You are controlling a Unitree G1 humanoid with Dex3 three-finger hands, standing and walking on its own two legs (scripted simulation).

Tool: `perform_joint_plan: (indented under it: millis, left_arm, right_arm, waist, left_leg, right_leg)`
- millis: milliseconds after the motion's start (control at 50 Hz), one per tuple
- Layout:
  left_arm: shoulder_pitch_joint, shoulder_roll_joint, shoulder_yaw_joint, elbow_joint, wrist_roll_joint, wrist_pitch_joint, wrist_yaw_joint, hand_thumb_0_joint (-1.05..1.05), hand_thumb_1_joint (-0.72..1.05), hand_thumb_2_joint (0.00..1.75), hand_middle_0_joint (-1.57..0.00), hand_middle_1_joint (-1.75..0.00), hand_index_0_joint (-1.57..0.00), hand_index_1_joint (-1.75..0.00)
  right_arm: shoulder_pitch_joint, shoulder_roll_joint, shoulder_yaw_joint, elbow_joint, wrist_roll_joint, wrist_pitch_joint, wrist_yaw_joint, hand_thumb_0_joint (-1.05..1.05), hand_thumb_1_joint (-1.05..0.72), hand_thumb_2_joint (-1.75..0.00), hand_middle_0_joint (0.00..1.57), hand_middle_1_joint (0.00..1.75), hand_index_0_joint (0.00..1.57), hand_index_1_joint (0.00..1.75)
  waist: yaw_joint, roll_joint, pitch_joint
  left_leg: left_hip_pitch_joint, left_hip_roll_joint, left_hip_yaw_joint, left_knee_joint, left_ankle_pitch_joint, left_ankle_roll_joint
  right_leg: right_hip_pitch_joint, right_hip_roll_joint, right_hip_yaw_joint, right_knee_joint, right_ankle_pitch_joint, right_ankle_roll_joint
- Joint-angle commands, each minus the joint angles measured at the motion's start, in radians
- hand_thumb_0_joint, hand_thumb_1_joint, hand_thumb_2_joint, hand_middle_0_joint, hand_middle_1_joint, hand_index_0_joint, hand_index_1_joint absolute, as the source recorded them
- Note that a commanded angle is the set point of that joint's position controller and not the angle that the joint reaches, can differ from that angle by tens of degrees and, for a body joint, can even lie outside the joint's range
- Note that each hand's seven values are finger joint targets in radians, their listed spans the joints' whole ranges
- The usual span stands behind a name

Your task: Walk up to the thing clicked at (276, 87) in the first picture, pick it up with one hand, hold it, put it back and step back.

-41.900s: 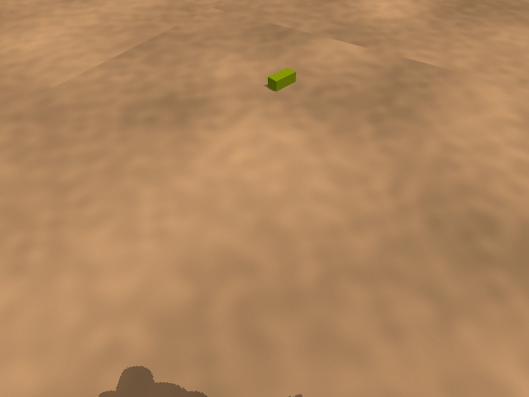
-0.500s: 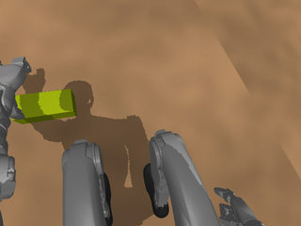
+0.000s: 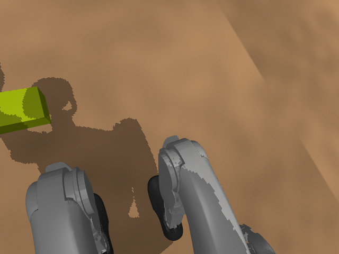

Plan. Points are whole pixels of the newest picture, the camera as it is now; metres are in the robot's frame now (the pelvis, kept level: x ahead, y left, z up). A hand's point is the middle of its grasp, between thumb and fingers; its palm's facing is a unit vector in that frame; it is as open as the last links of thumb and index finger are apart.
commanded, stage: home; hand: left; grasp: from above
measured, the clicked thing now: (3, 113) +0.48 +0.32 -0.28
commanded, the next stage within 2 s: none
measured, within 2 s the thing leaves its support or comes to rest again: neither
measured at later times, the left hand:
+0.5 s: hand out of the picture +0.35 +0.30 +0.04, palm faces -0.21 -0.70 -0.69, open 8.2 cm
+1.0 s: hand out of the picture +0.25 +0.23 +0.25, palm faces +0.20 -0.95 -0.25, open 7.4 cm
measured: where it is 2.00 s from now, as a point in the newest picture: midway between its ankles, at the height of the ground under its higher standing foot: (136, 230)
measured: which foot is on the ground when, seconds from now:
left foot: down 0.00-1.00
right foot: down 0.00-1.00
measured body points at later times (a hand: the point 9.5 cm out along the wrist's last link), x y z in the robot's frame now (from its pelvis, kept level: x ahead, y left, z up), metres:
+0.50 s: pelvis +0.01 +0.00 +0.15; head +0.19 +0.07 +0.56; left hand +0.36 +0.33 +0.08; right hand +0.18 -0.25 +0.04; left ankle +0.09 +0.11 -0.29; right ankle +0.11 -0.10 -0.29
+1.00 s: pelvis +0.06 +0.00 +0.33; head +0.13 +0.03 +0.78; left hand +0.24 +0.28 +0.27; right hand +0.25 -0.21 +0.25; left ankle +0.09 +0.11 -0.29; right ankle +0.10 -0.10 -0.29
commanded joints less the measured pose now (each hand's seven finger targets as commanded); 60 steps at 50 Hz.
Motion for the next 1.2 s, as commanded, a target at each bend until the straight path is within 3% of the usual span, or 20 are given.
perform_joint_plan:
  millis: [0, 20, 60, 100, 120, 180, 220, 280, 340, 420, 440, 520, 560, 600, 640, 660, 740, 900, 1020, 1180]
  left_arm:
    - [-0.269, 0.304, 0.049, -0.21, -0.102, 0.056, -0.024, 0.0, -0.17, 0.92, -0.25, -0.66, -0.22, -0.68]
    - [-0.247, 0.314, 0.064, -0.258, -0.125, 0.061, -0.047, 0.0, -0.13, 0.93, -0.25, -0.65, -0.22, -0.67]
    - [-0.141, 0.245, 0.041, -0.284, -0.182, 0.084, -0.115, 0.0, -0.05, 0.86, -0.23, -0.57, -0.21, -0.59]
    - [-0.103, 0.261, 0.077, -0.417, -0.233, 0.096, -0.178, 0.0, 0.05, 0.83, -0.22, -0.51, -0.2, -0.53]
    - [-0.048, 0.218, 0.057, -0.438, -0.269, 0.107, -0.215, 0.0, 0.12, 0.84, -0.22, -0.5, -0.2, -0.51]
    - [0.107, 0.09, 0.031, -0.66, -0.422, 0.146, -0.31, 0.0, 0.33, 0.84, -0.21, -0.42, -0.2, -0.42]
    - [0.183, 0.087, 0.073, -0.845, -0.534, 0.175, -0.351, 0.0, 0.49, 0.82, -0.19, -0.35, -0.19, -0.35]
    - [0.331, 0.002, 0.07, -0.971, -0.645, 0.2, -0.396, 0.0, 0.73, 0.85, -0.19, -0.3, -0.19, -0.3]
    - [0.356, -0.01, 0.102, -1.086, -0.717, 0.208, -0.399, 0.0, 0.9, 0.9, -0.2, -0.3, -0.2, -0.3]
    - [0.471, -0.137, 0.056, -1.145, -0.815, 0.23, -0.394, 0.0, 0.9, 0.9, -0.2, -0.3, -0.2, -0.3]
    - [0.526, -0.187, 0.024, -1.131, -0.834, 0.238, -0.393, 0.0, 0.9, 0.9, -0.2, -0.3, -0.2, -0.3]
    - [0.631, -0.218, 0.037, -1.256, -0.931, 0.279, -0.378, 0.0, 0.85, 0.87, -0.19, -0.29, -0.19, -0.29]
    - [0.713, -0.304, -0.009, -1.241, -0.995, 0.309, -0.379, 0.0, 0.89, 0.89, -0.2, -0.3, -0.2, -0.3]
    - [0.713, -0.281, 0.033, -1.295, -1.056, 0.327, -0.364, 0.0, 0.9, 0.9, -0.2, -0.3, -0.2, -0.3]
    - [0.768, -0.3, 0.033, -1.34, -1.109, 0.347, -0.358, 0.0, 0.9, 0.9, -0.2, -0.3, -0.2, -0.3]
    - [0.801, -0.327, 0.012, -1.337, -1.122, 0.358, -0.357, 0.0, 0.9, 0.9, -0.2, -0.3, -0.2, -0.3]
    - [0.893, -0.354, 0.032, -1.383, -1.184, 0.39, -0.345, 0.0, 0.9, 0.9, -0.2, -0.3, -0.2, -0.3]
    - [1.149, -0.464, 0.039, -1.498, -1.305, 0.505, -0.341, 0.0, 0.9, 0.9, -0.2, -0.3, -0.2, -0.3]
    - [1.32, -0.519, 0.016, -1.604, -1.338, 0.546, -0.352, 0.0, 0.9, 0.9, -0.2, -0.3, -0.2, -0.3]
    - [1.524, -0.553, -0.015, -1.768, -1.325, 0.568, -0.361, 0.0, 0.9, 0.9, -0.2, -0.3, -0.2, -0.3]
  right_arm:
    - [0.218, -0.287, -0.109, -0.018, 0.012, -0.017, -0.004, 0.0, -0.88, -0.89, 0.2, 0.3, 0.2, 0.3]
    - [0.228, -0.288, -0.121, -0.018, 0.018, -0.013, -0.001, 0.0, -0.88, -0.89, 0.2, 0.3, 0.2, 0.3]
    - [0.236, -0.271, -0.134, -0.027, 0.031, -0.003, 0.008, 0.0, -0.89, -0.9, 0.2, 0.3, 0.2, 0.3]
    - [0.243, -0.288, -0.164, -0.046, 0.048, 0.014, 0.011, 0.0, -0.89, -0.9, 0.2, 0.3, 0.2, 0.3]
    - [0.258, -0.281, -0.173, -0.033, 0.059, 0.025, 0.013, 0.0, -0.89, -0.9, 0.2, 0.3, 0.2, 0.3]
    - [0.267, -0.278, -0.203, -0.067, 0.085, 0.047, 0.01, 0.0, -0.89, -0.9, 0.2, 0.3, 0.2, 0.3]
    - [0.247, -0.27, -0.22, -0.091, 0.106, 0.06, -0.007, 0.0, -0.9, -0.9, 0.2, 0.3, 0.2, 0.3]
    - [0.206, -0.232, -0.22, -0.118, 0.129, 0.069, -0.028, 0.0, -0.9, -0.9, 0.2, 0.3, 0.2, 0.3]
    - [0.172, -0.212, -0.229, -0.136, 0.141, 0.067, -0.051, 0.0, -0.9, -0.9, 0.2, 0.3, 0.2, 0.3]
    - [0.113, -0.193, -0.235, -0.157, 0.161, 0.043, -0.076, 0.0, -0.9, -0.9, 0.2, 0.3, 0.2, 0.3]
    - [0.099, -0.187, -0.236, -0.161, 0.165, 0.035, -0.082, 0.0, -0.9, -0.9, 0.2, 0.3, 0.2, 0.3]
    - [0.05, -0.188, -0.235, -0.199, 0.18, 0.005, -0.112, 0.0, -0.9, -0.9, 0.2, 0.3, 0.2, 0.3]
    - [0.02, -0.178, -0.229, -0.202, 0.186, -0.009, -0.127, 0.0, -0.9, -0.9, 0.2, 0.3, 0.2, 0.3]
    - [0.007, -0.168, -0.221, -0.217, 0.193, -0.023, -0.143, 0.0, -0.9, -0.9, 0.2, 0.3, 0.2, 0.3]
    - [-0.007, -0.158, -0.215, -0.229, 0.195, -0.036, -0.158, 0.0, -0.9, -0.9, 0.2, 0.3, 0.2, 0.3]
    - [-0.012, -0.153, -0.211, -0.227, 0.195, -0.043, -0.165, 0.0, -0.9, -0.9, 0.2, 0.3, 0.2, 0.3]
    - [-0.019, -0.135, -0.197, -0.249, 0.201, -0.064, -0.189, 0.0, -0.9, -0.9, 0.2, 0.3, 0.2, 0.3]
    - [0.023, -0.102, -0.168, -0.275, 0.208, -0.086, -0.242, 0.0, -0.9, -0.9, 0.2, 0.3, 0.2, 0.3]
    - [0.064, -0.082, -0.161, -0.3, 0.197, -0.11, -0.281, 0.0, -0.9, -0.9, 0.2, 0.3, 0.2, 0.3]
    - [0.084, -0.067, -0.167, -0.342, 0.182, -0.149, -0.309, 0.0, -0.9, -0.9, 0.2, 0.3, 0.2, 0.3]
  waist:
    - [0.068, 0.422, -0.821]
    - [0.081, 0.434, -0.849]
    - [0.099, 0.416, -0.855]
    - [0.125, 0.397, -0.921]
    - [0.141, 0.389, -0.924]
    - [0.161, 0.34, -0.914]
    - [0.195, 0.325, -0.918]
    - [0.193, 0.215, -0.856]
    - [0.204, 0.2, -0.84]
    - [0.211, 0.24, -0.749]
    - [0.196, 0.238, -0.699]
    - [0.223, 0.251, -0.695]
    - [0.198, 0.189, -0.619]
    - [0.208, 0.177, -0.639]
    - [0.215, 0.185, -0.626]
    - [0.204, 0.186, -0.596]
    - [0.218, 0.17, -0.544]
    - [0.225, 0.116, -0.477]
    - [0.226, 0.109, -0.378]
    - [0.237, 0.098, -0.289]
  left_leg:
    - [0.634, -0.02, 0.012, -0.283, 0.094, -0.022]
    - [0.658, -0.02, 0.008, -0.298, 0.113, -0.025]
    - [0.674, -0.022, 0.013, -0.317, 0.161, -0.022]
    - [0.725, -0.02, 0.012, -0.343, 0.239, -0.024]
    - [0.743, -0.021, 0.019, -0.352, 0.252, -0.023]
    - [0.818, -0.018, 0.01, -0.421, 0.308, -0.027]
    - [0.849, -0.018, 0.015, -0.473, 0.31, -0.023]
    - [0.814, -0.016, 0.012, -0.534, 0.248, -0.008]
    - [0.868, -0.012, 0.002, -0.601, 0.181, -0.006]
    - [0.992, -0.002, -0.033, -0.754, 0.073, -0.018]
    - [0.998, -0.001, -0.036, -0.785, 0.045, -0.02]
    - [1.131, -0.005, -0.065, -0.929, -0.035, -0.028]
    - [1.149, -0.007, -0.061, -0.973, -0.052, -0.026]
    - [1.187, -0.016, -0.036, -0.985, -0.029, -0.02]
    - [1.231, -0.021, -0.033, -1.031, -0.03, -0.021]
    - [1.247, -0.023, -0.033, -1.06, -0.03, -0.022]
    - [1.323, -0.029, -0.032, -1.155, -0.022, -0.022]
    - [1.527, -0.034, -0.005, -1.319, 0.19, -0.027]
    - [1.65, -0.041, 0.027, -1.437, 0.275, -0.028]
    - [1.771, -0.043, 0.03, -1.54, 0.368, -0.028]
  right_leg:
    - [0.396, 0.023, 0.002, -0.275, 0.159, -0.02]
    - [0.418, 0.022, 0.0, -0.279, 0.17, -0.021]
    - [0.468, 0.026, 0.005, -0.305, 0.2, -0.019]
    - [0.519, 0.027, 0.012, -0.315, 0.26, -0.017]
    - [0.527, 0.031, 0.021, -0.335, 0.257, -0.019]
    - [0.566, 0.029, 0.037, -0.406, 0.28, -0.026]
    - [0.6, 0.029, 0.06, -0.456, 0.281, -0.028]
    - [0.674, 0.029, 0.08, -0.531, 0.26, -0.021]
    - [0.718, 0.02, 0.096, -0.598, 0.203, -0.023]
    - [0.712, 0.011, 0.1, -0.662, 0.126, -0.021]
    - [0.714, 0.011, 0.1, -0.686, 0.108, -0.02]
    - [0.809, 0.004, 0.107, -0.779, 0.074, -0.015]
    - [0.842, 0.004, 0.109, -0.839, 0.061, -0.012]
    - [0.914, 0.005, 0.123, -0.894, 0.07, -0.011]
    - [0.971, 0.004, 0.13, -0.94, 0.068, -0.01]
    - [0.993, 0.002, 0.134, -0.966, 0.066, -0.01]
    - [1.109, -0.002, 0.145, -1.067, 0.068, -0.01]
    - [1.39, -0.002, 0.141, -1.278, 0.229, -0.007]
    - [1.541, -0.006, 0.142, -1.428, 0.305, -0.001]
    - [1.655, -0.007, 0.137, -1.537, 0.385, 0.003]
